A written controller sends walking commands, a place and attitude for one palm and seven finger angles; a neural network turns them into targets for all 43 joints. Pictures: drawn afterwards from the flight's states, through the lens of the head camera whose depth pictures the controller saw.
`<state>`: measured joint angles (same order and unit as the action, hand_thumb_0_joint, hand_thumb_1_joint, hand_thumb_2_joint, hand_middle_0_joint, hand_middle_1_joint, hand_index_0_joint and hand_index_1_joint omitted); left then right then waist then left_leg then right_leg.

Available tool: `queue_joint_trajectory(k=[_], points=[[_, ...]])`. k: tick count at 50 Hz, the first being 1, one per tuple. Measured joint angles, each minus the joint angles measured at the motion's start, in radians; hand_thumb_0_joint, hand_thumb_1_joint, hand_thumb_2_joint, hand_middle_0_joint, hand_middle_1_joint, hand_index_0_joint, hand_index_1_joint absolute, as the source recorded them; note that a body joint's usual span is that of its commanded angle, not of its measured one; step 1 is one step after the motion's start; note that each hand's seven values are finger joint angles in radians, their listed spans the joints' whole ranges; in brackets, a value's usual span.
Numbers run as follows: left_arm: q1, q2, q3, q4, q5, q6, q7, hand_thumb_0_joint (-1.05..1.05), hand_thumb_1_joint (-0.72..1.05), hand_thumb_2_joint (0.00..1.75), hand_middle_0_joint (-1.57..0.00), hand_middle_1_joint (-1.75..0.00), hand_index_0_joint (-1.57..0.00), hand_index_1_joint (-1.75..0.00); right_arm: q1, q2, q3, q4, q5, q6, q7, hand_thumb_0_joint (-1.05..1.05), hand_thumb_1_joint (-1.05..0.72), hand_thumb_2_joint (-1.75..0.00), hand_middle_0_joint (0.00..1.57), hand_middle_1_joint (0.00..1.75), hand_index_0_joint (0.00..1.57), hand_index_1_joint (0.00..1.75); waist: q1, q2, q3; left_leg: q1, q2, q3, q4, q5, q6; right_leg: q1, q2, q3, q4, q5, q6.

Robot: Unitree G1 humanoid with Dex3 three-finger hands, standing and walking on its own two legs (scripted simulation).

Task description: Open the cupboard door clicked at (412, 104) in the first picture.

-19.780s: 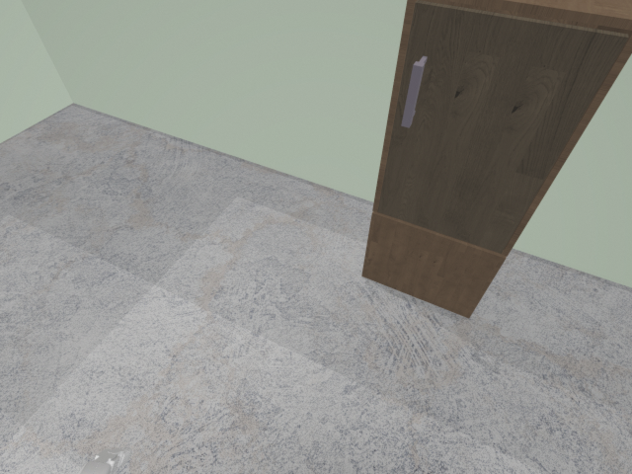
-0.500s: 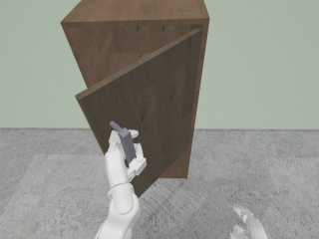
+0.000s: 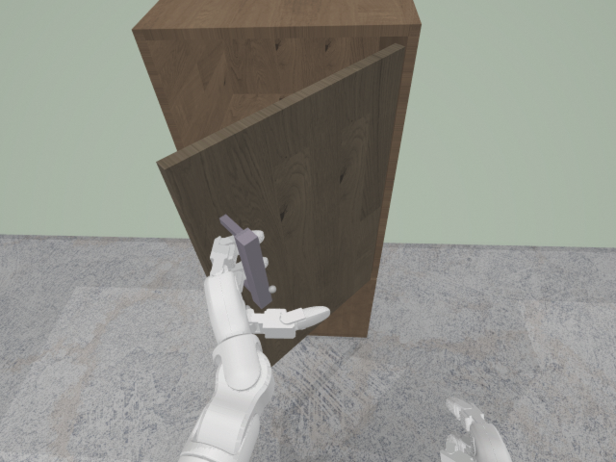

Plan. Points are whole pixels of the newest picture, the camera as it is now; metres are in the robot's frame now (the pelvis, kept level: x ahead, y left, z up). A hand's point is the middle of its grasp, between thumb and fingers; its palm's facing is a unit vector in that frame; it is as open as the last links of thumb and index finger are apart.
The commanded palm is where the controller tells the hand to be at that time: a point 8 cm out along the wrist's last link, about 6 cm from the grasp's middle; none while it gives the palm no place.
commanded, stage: open thumb and fingers to let go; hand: left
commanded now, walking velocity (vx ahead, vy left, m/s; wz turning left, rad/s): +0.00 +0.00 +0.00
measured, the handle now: (246, 263) +0.35 +0.10 +0.08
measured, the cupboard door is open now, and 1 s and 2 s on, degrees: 46 49 49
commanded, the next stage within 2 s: slide the hand sideways off the handle in 0.26 s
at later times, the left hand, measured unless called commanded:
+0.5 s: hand (267, 305) +0.29 +0.07 +0.07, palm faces +0.00 -0.99 -0.10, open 15.8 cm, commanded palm +0.27 +0.10 +0.07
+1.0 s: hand (255, 332) +0.26 +0.08 +0.07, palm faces -0.11 -0.99 -0.02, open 16.2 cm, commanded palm +0.23 +0.14 +0.07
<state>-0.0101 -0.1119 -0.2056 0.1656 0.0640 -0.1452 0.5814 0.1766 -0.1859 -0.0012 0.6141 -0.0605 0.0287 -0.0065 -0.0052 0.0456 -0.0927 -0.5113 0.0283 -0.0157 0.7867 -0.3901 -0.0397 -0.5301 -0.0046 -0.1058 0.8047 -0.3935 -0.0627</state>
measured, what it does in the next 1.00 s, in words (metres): stands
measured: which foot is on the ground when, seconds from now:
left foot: down 0.00-1.00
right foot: down 0.00-1.00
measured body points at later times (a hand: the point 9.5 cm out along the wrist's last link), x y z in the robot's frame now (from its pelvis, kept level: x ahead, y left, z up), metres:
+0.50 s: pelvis -0.01 +0.02 +0.00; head +0.01 +0.01 +0.45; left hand +0.29 +0.12 +0.08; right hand +0.16 -0.19 -0.11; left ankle +0.00 +0.15 -0.71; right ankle +0.01 -0.08 -0.71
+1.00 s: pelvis +0.00 +0.02 +0.00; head +0.02 +0.00 +0.45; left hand +0.26 +0.13 +0.08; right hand +0.17 -0.20 -0.09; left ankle +0.00 +0.15 -0.71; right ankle +0.01 -0.08 -0.71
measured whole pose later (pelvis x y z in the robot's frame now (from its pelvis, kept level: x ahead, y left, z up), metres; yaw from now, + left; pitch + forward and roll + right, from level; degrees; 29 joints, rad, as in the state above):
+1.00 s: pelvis +0.00 +0.02 +0.00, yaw -2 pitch +6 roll +0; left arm 0.20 0.05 -0.22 -0.04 -0.03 -0.21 0.08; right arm 0.23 -0.20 0.03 0.50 0.00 -0.05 0.00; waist 0.01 0.03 -0.06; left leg -0.50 0.02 0.02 0.82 -0.41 -0.01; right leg -0.53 -0.01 -0.07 0.82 -0.40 -0.03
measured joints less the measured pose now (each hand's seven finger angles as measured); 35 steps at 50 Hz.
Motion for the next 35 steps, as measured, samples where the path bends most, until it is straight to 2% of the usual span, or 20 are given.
queue_joint_trajectory(k=[5,12,19,20,21,24,26,28,30,32,35], points=[[-0.033,-0.004,-0.001,0.025,0.010,0.003,0.024,-0.01,-0.44,0.32,-0.30,-1.01,-0.30,-1.02,0.003,-0.002,-0.004,0.002,-0.001,-0.002,0.002,0.01,-0.91,-0.89,0.20,0.30,0.20,0.30,-0.004,-0.004,0.001,-0.013,-0.002,0.006,0.013,-0.003,0.008,-0.011,-0.002,0.007,0.004,0.005,0.007],[-0.056,-0.004,-0.029,0.040,0.019,0.015,0.039,-0.01,-0.49,0.30,-0.27,-0.73,-0.26,-0.74,0.005,0.002,-0.005,-0.003,0.000,-0.004,0.011,0.01,-0.91,-0.89,0.20,0.30,0.20,0.30,-0.004,-0.001,0.000,-0.024,-0.005,0.015,0.033,-0.012,0.019,-0.020,-0.005,0.016,0.014,0.005,0.017],[-0.075,-0.006,-0.042,0.048,0.010,0.033,0.040,-0.01,-0.50,0.30,-0.36,-0.57,-0.33,-0.64,-0.007,0.008,0.002,0.002,0.000,-0.003,0.017,0.01,-0.91,-0.89,0.20,0.30,0.20,0.30,0.006,0.000,0.001,-0.031,-0.009,0.017,0.045,-0.014,0.026,-0.024,-0.009,0.018,0.021,0.006,0.024],[-0.071,-0.002,-0.039,0.045,0.021,0.030,0.019,-0.01,-0.50,0.30,-0.37,-0.56,-0.32,-0.62,-0.009,0.009,0.005,0.002,0.001,-0.003,0.019,0.01,-0.91,-0.89,0.20,0.30,0.20,0.30,0.006,-0.003,0.004,-0.030,-0.011,0.018,0.045,-0.013,0.028,-0.024,-0.012,0.019,0.022,0.006,0.024],[-0.061,0.009,-0.034,0.038,0.028,0.017,-0.033,-0.01,-0.50,0.30,-0.36,-0.54,-0.30,-0.60,-0.006,0.009,0.008,-0.004,0.005,-0.004,0.019,0.01,-0.91,-0.89,0.20,0.30,0.20,0.30,0.008,-0.008,0.007,-0.030,-0.014,0.019,0.043,-0.012,0.029,-0.025,-0.014,0.020,0.025,0.006,0.025],[-0.035,0.087,-0.034,0.023,0.015,-0.036,-0.248,-0.01,-0.50,0.30,-0.31,-0.47,-0.23,-0.52,0.018,0.004,0.015,-0.030,0.019,-0.011,0.010,0.01,-0.91,-0.89,0.20,0.30,0.20,0.30,0.016,-0.015,0.011,-0.029,-0.020,0.019,0.043,-0.008,0.033,-0.027,-0.020,0.020,0.030,0.006,0.027],[-0.023,0.139,-0.040,0.014,-0.022,-0.065,-0.382,-0.01,-0.50,0.30,-0.27,-0.42,-0.18,-0.46,0.032,-0.007,0.018,-0.045,0.033,-0.023,0.003,0.01,-0.91,-0.89,0.20,0.30,0.20,0.30,0.017,-0.008,0.016,-0.024,-0.021,0.018,0.045,-0.009,0.035,-0.019,-0.021,0.019,0.029,0.006,0.029],[-0.013,0.163,-0.048,0.006,-0.076,-0.076,-0.472,-0.01,-0.50,0.30,-0.24,-0.39,-0.16,-0.42,0.043,-0.019,0.022,-0.057,0.050,-0.038,-0.005,0.01,-0.91,-0.89,0.20,0.30,0.20,0.30,0.015,0.003,0.024,-0.015,-0.021,0.017,0.046,-0.010,0.037,-0.007,-0.021,0.019,0.023,0.008,0.032],[0.000,0.151,-0.049,-0.003,-0.124,-0.074,-0.508,-0.01,-0.50,0.30,-0.22,-0.36,-0.14,-0.38,0.048,-0.028,0.024,-0.063,0.062,-0.055,-0.010,0.01,-0.91,-0.89,0.20,0.30,0.20,0.30,0.012,0.009,0.031,-0.005,-0.021,0.021,0.042,-0.010,0.040,0.003,-0.021,0.022,0.016,0.012,0.035],[0.017,0.122,-0.043,-0.015,-0.145,-0.067,-0.500,-0.01,-0.50,0.30,-0.19,-0.34,-0.14,-0.36,0.052,-0.030,0.025,-0.069,0.066,-0.068,-0.008,0.01,-0.91,-0.89,0.20,0.30,0.20,0.30,0.009,0.009,0.034,0.003,-0.022,0.027,0.034,-0.007,0.042,0.008,-0.022,0.029,0.011,0.016,0.038],[0.052,0.088,-0.037,-0.045,-0.125,-0.063,-0.456,-0.01,-0.50,0.30,-0.17,-0.32,-0.14,-0.33,0.058,-0.026,0.026,-0.081,0.061,-0.078,0.004,0.01,-0.91,-0.89,0.20,0.30,0.20,0.30,0.008,-0.002,0.032,0.008,-0.024,0.039,0.023,-0.004,0.043,0.004,-0.023,0.041,0.010,0.018,0.040]])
